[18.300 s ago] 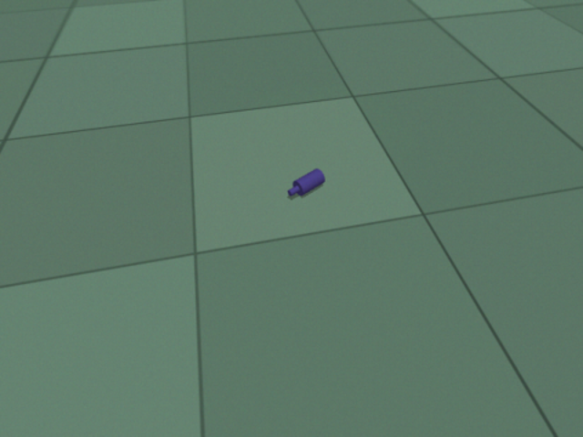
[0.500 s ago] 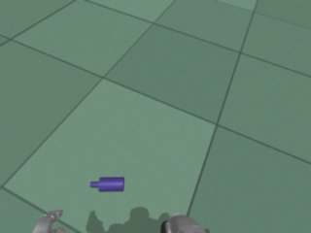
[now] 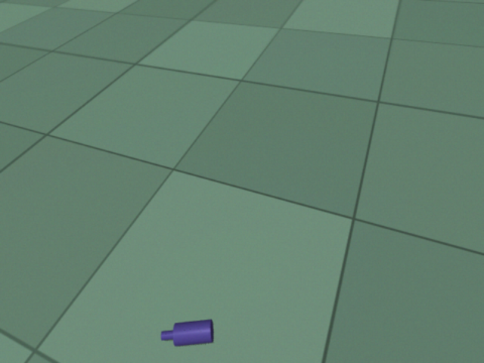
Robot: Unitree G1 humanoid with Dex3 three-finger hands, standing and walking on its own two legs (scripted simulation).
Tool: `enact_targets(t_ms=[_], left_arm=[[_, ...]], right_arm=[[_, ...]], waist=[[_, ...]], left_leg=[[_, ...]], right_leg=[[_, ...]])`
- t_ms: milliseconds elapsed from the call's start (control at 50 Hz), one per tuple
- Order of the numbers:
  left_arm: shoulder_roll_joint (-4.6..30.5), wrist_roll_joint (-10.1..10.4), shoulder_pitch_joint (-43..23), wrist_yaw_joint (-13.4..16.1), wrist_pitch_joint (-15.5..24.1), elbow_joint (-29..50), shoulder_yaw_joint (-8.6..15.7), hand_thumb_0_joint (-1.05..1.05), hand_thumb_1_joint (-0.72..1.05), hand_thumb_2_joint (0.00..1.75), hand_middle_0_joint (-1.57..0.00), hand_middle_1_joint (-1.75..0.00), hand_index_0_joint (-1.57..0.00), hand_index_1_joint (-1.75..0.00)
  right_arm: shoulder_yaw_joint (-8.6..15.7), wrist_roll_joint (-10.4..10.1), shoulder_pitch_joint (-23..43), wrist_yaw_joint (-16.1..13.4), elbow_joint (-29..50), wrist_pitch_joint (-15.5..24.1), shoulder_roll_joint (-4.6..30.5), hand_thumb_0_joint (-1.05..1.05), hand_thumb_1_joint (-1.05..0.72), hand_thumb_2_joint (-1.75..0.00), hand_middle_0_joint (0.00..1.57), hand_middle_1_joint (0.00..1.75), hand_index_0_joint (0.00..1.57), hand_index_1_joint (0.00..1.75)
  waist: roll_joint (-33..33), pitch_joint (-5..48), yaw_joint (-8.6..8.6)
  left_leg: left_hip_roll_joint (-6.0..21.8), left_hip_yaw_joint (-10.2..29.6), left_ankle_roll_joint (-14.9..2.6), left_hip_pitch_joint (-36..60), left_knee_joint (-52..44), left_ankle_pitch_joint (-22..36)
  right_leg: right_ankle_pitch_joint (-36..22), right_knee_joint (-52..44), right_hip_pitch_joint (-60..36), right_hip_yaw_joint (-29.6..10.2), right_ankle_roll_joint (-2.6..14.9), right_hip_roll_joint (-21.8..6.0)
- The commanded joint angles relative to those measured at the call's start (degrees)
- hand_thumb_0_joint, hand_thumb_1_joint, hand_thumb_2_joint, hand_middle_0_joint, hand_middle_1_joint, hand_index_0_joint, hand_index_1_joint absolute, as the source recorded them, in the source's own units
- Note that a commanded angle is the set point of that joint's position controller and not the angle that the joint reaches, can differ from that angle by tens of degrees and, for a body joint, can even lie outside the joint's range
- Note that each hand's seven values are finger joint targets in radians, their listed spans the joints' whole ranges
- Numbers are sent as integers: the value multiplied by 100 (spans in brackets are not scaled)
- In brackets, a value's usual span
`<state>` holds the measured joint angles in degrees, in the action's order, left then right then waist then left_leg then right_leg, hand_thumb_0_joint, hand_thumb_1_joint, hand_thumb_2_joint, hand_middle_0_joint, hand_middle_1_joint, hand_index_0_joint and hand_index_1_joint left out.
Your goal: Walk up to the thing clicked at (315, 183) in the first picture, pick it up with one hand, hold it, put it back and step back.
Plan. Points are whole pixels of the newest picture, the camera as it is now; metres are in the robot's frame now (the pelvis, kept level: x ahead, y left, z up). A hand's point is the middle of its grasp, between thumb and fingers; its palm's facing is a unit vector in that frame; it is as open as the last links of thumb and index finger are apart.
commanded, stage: walk up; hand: left
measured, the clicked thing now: (187, 333) +0.37 +0.28 -0.74
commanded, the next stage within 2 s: none
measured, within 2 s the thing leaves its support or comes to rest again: neither
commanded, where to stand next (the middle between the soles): +0.03 +0.02 m, yaw +2 degrees
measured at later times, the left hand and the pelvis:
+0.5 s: hand out of the picture +0.07 +0.27 -0.18, palm faces -0.02 -0.94 -0.35, open 7.3 cm; pelvis -0.03 +0.01 -0.02, yaw +0 degrees
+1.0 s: hand out of the picture +0.00 +0.31 -0.17, palm faces +0.04 -0.92 -0.38, open 7.3 cm; pelvis -0.02 +0.03 -0.02, yaw +3 degrees
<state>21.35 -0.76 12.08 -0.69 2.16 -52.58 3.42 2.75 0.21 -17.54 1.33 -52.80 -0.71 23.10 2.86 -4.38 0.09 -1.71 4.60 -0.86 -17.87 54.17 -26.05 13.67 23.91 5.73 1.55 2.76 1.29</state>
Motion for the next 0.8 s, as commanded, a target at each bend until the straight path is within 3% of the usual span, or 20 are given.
enact_targets(t_ms=[0, 80, 120, 180, 200, 220, 240, 260, 280, 380, 460, 520, 540, 560, 580, 600, 620, 660, 680, 780], left_arm=[[1159, 16, -512, 104, 80, 511, 224, 0, 90, 90, -20, -30, -20, -30], [1228, -15, -523, 127, -235, 779, 289, 0, 90, 90, -20, -30, -20, -30], [1262, 29, -494, 119, -384, 919, 303, 0, 90, 90, -20, -30, -20, -30], [1324, 107, -787, 147, -467, 983, 257, 0, 90, 90, -20, -30, -20, -30], [1294, 141, -721, 160, -483, 970, 244, 0, 90, 90, -20, -30, -20, -30], [1127, 223, -574, 178, -478, 1010, 211, 0, 90, 90, -20, -30, -20, -30], [927, 317, -378, 224, -507, 952, 194, 0, 90, 90, -20, -30, -20, -30], [1035, 281, -66, 298, -574, 826, 211, 0, 90, 90, -20, -30, -20, -30], [1088, 241, -113, 326, -603, 729, 207, 0, 90, 90, -20, -30, -20, -30], [1206, 217, 94, 306, -501, 545, 271, 0, 90, 90, -20, -30, -20, -30], [1187, 107, 226, 320, -194, 455, 208, 0, 90, 90, -20, -30, -20, -30], [1137, 7, 1006, 385, -28, 11, 279, 0, 90, 90, -20, -30, -20, -30], [1265, -73, 1028, 406, 41, -72, 326, 0, 90, 90, -20, -30, -20, -30], [1551, -183, 700, 418, 95, 101, 378, 0, 90, 90, -20, -30, -20, -30], [2094, -262, 140, 437, 83, 390, 523, 0, 90, 90, -20, -30, -20, -30], [2353, -301, -12, 450, 74, 512, 520, 0, 90, 90, -20, -30, -20, -30], [2052, -224, -163, 427, 117, 516, 464, 0, 90, 90, -20, -30, -20, -30], [1484, -125, -465, 411, 183, 510, 350, 0, 90, 90, -20, -30, -20, -30], [1358, -111, -301, 383, 185, 461, 332, 0, 90, 90, -20, -30, -20, -30], [1554, -179, 742, 123, 90, 574, 480, 0, 90, 90, -20, -30, -20, -30]], right_arm=[[184, 12, -215, -117, 241, 132, 903, 0, -90, -90, 20, 30, 20, 30], [198, 11, -19, -312, 350, 76, 922, 0, -90, -90, 20, 30, 20, 30], [232, 46, 14, -377, 423, 58, 977, 0, -90, -90, 20, 30, 20, 30], [294, 82, -136, -329, 383, 65, 972, 0, -90, -90, 20, 30, 20, 30], [341, 88, -62, -325, 416, 76, 1076, 0, -90, -90, 20, 30, 20, 30], [440, 129, 61, -333, 562, 78, 1419, 0, -90, -90, 20, 30, 20, 30], [471, 142, 248, -314, 724, 70, 1551, 0, -90, -90, 20, 30, 20, 30], [508, 111, 415, -301, 806, 49, 1641, 0, -90, -90, 20, 30, 20, 30], [520, 99, 445, -321, 803, 42, 1535, 0, -90, -90, 20, 30, 20, 30], [382, 172, 919, -311, 1106, -45, 1028, 0, -90, -90, 20, 30, 20, 30], [493, 362, 639, -80, 1157, -161, 1190, 0, -90, -90, 20, 30, 20, 30], [510, 351, 970, 41, 1202, -340, 1292, 0, -90, -90, 20, 30, 20, 30], [427, 283, 937, 40, 1170, -369, 1046, 0, -90, -90, 20, 30, 20, 30], [296, 195, 932, 51, 1195, -344, 650, 0, -90, -90, 20, 30, 20, 30], [302, 190, 1175, 35, 1289, -318, 694, 0, -90, -90, 20, 30, 20, 30], [446, 165, 1470, -32, 1258, -295, 1174, 0, -90, -90, 20, 30, 20, 30], [494, 142, 1363, -19, 1124, -279, 1267, 0, -90, -90, 20, 30, 20, 30], [429, 54, 807, 50, 790, -214, 977, 0, -90, -90, 20, 30, 20, 30], [362, 40, 663, 42, 719, -171, 820, 0, -90, -90, 20, 30, 20, 30], [335, 66, 1141, 58, 827, 154, 1012, 0, -90, -90, 20, 30, 20, 30]], waist=[[-1067, -294, 44], [-1557, -288, -18], [-1480, -34, -50], [-883, 511, 192], [-368, 626, 184], [494, 900, 129], [1087, 981, 48], [1152, 1208, 26], [1072, 1126, 107], [659, 1138, -31], [895, 1229, 361], [846, 976, -22], [252, 732, -97], [-754, 272, -66], [-1218, -332, -147], [-1286, -645, -308], [-980, -819, -143], [-868, -459, 242], [-1205, -175, 216], [-2012, -98, -601]], left_leg=[[182, 188, 186, -45, -315, 420], [138, -459, 183, -370, -770, 651], [121, -582, 100, -282, -1001, 732], [107, -643, -19, 404, -2079, 1739], [317, -400, -91, 553, -2437, 3304], [1199, 673, -498, 648, -2747, 5030], [1776, 1598, -1021, 1118, -2957, 6193], [2181, 1771, -1582, 1107, -2838, 6195], [2208, 1962, -1714, 823, -2930, 5676], [1380, 577, -1226, 1048, -2701, 3643], [1203, 652, -1270, 1634, -2853, 950], [1154, 595, -1149, 694, -2379, 597], [967, 439, -885, -60, -1837, 597], [451, 49, -451, -1281, -1016, 59], [-110, 143, 6, -1894, -383, -472], [154, 664, 50, -1308, 339, -685], [270, 847, 75, -1112, 510, -449], [-131, 720, 95, -1177, 430, 218], [-149, 477, 100, -1126, 131, 325], [-27, -528, 108, -1452, -1138, 73]], right_leg=[[-1507, -946, 850, -693, 788, -1229], [-3994, -41, 472, -461, 792, -1267], [-4108, 469, 460, -538, 782, -1297], [-2892, 1115, 621, -596, 564, -1325], [-2415, 1484, 619, -509, 350, -1096], [-1532, 2432, 707, -258, 32, -428], [1217, 3295, 1322, -237, -99, 379], [2609, 4358, 1334, -604, -102, 425], [2621, 4809, 1409, -848, -132, 343], [1802, 4450, 1740, -743, -234, 173], [1894, 1855, 1610, -43, -437, -23], [880, -214, 479, 248, -291, 82], [597, -515, 64, -159, -224, -44], [1257, -853, -40, -1807, 69, -1001], [1878, -1150, 1094, -3313, 709, -2267], [1230, -1102, 1936, -3790, 1385, -2835], [378, -867, 1958, -3224, 1380, -2642], [-1972, -250, 806, -1249, 743, -1543], [-2288, -141, 369, -802, 520, -1257], [-689, -85, -757, -1041, 739, -1189]])
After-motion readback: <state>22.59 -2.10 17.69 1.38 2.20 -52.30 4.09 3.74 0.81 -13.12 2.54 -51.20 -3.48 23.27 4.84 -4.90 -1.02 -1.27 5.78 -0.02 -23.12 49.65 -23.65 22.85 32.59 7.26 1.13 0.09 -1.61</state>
